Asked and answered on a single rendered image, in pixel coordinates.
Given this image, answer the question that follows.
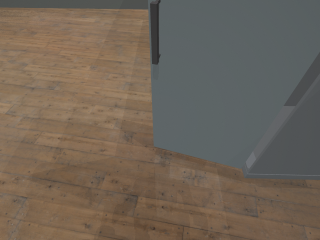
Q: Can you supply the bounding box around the fridge door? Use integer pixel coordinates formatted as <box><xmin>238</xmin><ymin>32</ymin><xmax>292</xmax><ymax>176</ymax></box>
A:
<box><xmin>148</xmin><ymin>0</ymin><xmax>320</xmax><ymax>169</ymax></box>

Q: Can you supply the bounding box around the handle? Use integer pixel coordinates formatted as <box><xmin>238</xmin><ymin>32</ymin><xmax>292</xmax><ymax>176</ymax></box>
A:
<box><xmin>150</xmin><ymin>0</ymin><xmax>161</xmax><ymax>65</ymax></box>

